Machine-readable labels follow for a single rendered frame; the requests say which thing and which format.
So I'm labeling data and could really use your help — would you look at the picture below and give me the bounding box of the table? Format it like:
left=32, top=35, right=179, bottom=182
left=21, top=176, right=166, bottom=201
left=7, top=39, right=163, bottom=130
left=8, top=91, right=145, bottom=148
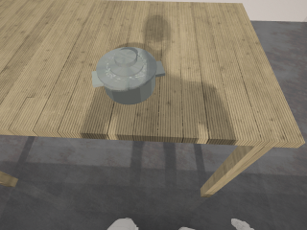
left=0, top=0, right=305, bottom=197

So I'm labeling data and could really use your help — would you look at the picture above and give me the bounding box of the robot right hand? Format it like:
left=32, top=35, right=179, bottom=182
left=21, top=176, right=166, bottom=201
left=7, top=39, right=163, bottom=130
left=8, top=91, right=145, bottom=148
left=231, top=218, right=254, bottom=230

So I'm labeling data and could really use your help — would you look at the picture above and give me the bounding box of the knob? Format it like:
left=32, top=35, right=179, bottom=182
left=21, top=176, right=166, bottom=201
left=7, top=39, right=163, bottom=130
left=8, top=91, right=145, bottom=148
left=114, top=49, right=137, bottom=68

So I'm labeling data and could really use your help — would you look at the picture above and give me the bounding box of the robot left thigh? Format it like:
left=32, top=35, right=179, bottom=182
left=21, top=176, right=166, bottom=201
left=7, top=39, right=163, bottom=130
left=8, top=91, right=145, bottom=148
left=107, top=218, right=139, bottom=230

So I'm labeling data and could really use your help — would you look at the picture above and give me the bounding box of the lid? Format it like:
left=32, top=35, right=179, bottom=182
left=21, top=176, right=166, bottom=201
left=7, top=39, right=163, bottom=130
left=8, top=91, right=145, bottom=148
left=96, top=47, right=157, bottom=90

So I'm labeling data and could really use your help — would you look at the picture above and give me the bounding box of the pot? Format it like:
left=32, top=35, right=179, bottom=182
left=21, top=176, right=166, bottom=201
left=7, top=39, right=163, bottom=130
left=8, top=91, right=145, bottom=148
left=91, top=60, right=166, bottom=105

